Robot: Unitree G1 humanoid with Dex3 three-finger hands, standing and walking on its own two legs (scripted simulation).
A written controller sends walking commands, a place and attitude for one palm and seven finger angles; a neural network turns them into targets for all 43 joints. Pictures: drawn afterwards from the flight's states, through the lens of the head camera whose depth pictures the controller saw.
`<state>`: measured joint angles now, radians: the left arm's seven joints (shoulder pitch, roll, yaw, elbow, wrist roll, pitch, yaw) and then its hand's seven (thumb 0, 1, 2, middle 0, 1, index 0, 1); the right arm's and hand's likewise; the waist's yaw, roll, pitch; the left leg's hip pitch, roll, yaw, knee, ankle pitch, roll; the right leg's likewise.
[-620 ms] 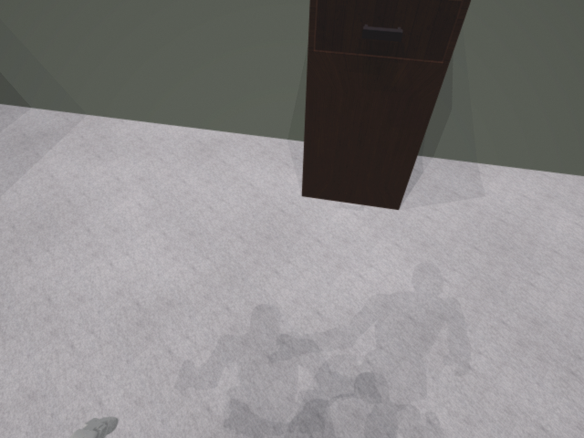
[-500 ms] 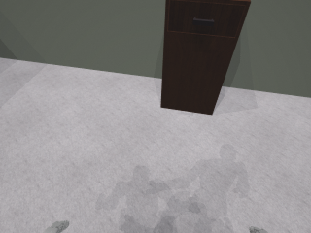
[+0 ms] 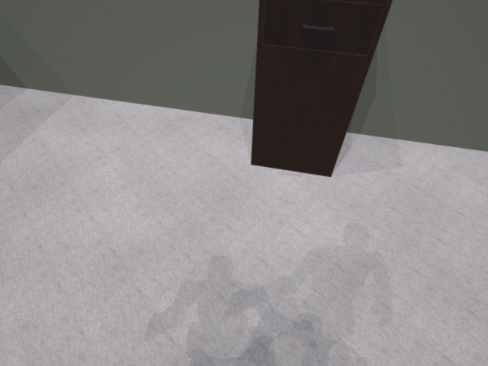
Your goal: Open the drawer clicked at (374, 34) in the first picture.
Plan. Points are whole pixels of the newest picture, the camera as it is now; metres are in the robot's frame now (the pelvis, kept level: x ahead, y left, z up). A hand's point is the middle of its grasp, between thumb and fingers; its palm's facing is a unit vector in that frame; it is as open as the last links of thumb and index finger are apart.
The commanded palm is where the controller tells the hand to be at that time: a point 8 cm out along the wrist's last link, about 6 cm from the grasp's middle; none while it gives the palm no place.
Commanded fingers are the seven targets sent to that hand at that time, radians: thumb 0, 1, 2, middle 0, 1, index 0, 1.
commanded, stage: stand and wait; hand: left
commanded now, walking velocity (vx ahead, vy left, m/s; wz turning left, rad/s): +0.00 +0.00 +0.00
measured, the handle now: (318, 29) +1.26 -0.20 +0.04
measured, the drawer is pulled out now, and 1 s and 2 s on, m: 0.00 0.00 0.00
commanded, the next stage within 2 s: look at it before walking up in 0.20 s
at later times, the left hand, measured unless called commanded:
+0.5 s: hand out of the picture +0.07 +0.24 -0.15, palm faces -0.03 -0.94 -0.33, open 7.4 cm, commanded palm none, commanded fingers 0.00 0.90 0.90 -0.20 -0.30 -0.20 -0.30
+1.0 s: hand out of the picture +0.06 +0.25 -0.15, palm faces -0.03 -0.94 -0.33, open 7.4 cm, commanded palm none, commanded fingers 0.00 0.90 0.90 -0.20 -0.30 -0.20 -0.30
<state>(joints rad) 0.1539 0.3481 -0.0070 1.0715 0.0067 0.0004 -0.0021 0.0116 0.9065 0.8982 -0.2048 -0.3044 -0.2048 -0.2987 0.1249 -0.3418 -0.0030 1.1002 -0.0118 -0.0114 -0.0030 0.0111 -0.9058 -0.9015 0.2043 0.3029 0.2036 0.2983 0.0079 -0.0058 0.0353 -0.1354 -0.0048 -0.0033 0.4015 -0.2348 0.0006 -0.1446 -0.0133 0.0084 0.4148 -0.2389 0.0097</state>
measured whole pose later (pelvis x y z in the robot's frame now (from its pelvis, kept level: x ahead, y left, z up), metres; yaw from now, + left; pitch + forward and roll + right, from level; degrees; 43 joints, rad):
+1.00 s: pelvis -0.01 +0.00 +0.00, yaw -1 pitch -2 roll +0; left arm 0.14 0.34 -0.01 1.08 0.01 0.00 0.00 0.01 0.91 0.90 -0.20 -0.30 -0.20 -0.30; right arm 0.11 -0.34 0.00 1.12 -0.01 -0.02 0.00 0.01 -0.91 -0.90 0.20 0.30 0.20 0.30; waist 0.01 0.00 0.03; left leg -0.13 0.01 0.01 0.36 -0.20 -0.01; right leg -0.14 0.00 0.02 0.38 -0.20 0.00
